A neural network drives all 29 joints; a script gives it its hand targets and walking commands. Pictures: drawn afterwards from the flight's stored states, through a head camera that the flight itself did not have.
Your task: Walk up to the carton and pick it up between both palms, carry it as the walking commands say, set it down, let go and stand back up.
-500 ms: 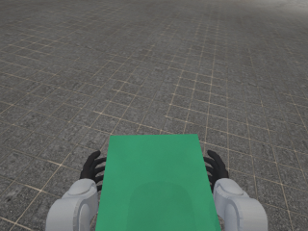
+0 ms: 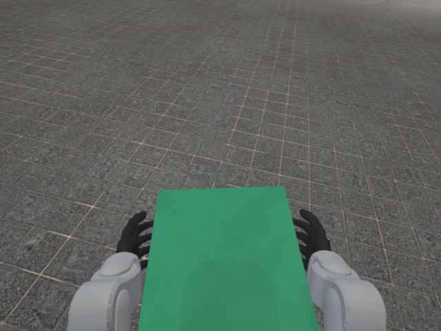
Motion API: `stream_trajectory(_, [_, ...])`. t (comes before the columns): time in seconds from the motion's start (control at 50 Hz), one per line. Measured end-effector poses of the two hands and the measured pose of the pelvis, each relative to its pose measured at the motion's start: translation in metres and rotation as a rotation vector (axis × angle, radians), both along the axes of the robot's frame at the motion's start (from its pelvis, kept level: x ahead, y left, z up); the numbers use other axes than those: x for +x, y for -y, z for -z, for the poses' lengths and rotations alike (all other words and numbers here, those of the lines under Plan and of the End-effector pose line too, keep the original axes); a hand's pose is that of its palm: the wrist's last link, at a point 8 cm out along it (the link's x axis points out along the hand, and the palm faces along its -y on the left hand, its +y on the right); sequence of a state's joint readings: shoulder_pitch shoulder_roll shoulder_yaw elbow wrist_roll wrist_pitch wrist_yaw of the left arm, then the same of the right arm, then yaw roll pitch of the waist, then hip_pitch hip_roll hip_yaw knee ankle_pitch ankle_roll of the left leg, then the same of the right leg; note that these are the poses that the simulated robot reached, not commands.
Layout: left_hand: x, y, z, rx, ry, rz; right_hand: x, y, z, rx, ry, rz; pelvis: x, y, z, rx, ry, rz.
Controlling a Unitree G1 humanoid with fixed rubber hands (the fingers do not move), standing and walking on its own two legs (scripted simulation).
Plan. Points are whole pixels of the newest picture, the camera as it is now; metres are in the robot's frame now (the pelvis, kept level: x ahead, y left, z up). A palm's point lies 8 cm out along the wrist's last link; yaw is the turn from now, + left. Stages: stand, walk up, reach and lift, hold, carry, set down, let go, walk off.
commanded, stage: carry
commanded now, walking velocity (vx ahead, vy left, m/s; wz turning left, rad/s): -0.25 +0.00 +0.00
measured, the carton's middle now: (224, 283) +0.23 -0.01 +0.03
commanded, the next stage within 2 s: none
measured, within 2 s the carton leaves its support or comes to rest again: neither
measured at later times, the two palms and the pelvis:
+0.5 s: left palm out of the picture +0.03 +0.11 +0.09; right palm out of the picture +0.01 -0.18 +0.09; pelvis -0.21 -0.02 +0.01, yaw -2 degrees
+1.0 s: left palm out of the picture -0.17 +0.11 +0.09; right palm out of the picture -0.19 -0.17 +0.09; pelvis -0.42 -0.02 +0.01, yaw -2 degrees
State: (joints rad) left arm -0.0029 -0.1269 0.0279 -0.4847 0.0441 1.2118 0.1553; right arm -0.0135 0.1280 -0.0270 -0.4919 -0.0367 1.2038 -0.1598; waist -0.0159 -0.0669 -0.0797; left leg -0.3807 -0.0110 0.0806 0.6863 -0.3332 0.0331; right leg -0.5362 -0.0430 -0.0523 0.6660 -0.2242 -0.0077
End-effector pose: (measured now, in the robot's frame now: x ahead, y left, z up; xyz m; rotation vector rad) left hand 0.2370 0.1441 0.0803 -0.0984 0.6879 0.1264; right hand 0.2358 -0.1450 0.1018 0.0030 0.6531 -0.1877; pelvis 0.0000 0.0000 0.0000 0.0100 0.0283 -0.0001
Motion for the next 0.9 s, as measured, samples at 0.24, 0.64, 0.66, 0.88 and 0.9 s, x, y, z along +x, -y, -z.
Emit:
stream_trajectory(0.24, [-0.103, -0.001, -0.011, 0.012, 0.002, -0.036, -0.098, 0.000, -0.001, 0.015, 0.001, -0.033, -0.101, 0.008, -0.005, -0.038, -0.011, 0.018])
stream_trajectory(0.64, [-0.261, 0.010, -0.001, -0.005, -0.002, 0.016, -0.266, 0.010, -0.002, -0.004, -0.003, 0.017, -0.266, 0.006, -0.003, 0.001, -0.005, 0.014])
stream_trajectory(0.66, [-0.272, 0.006, 0.000, -0.007, -0.016, 0.007, -0.274, 0.006, -0.002, -0.008, -0.016, 0.007, -0.274, 0.005, -0.004, -0.009, -0.006, 0.015])
stream_trajectory(0.88, [-0.363, 0.004, -0.011, 0.011, 0.000, -0.026, -0.360, 0.005, -0.002, 0.016, -0.001, -0.022, -0.364, 0.010, -0.007, -0.039, -0.017, 0.030])
stream_trajectory(0.9, [-0.370, 0.008, -0.013, 0.020, 0.009, -0.021, -0.369, 0.008, -0.001, 0.025, 0.007, -0.017, -0.373, 0.012, -0.005, -0.036, -0.021, 0.034])
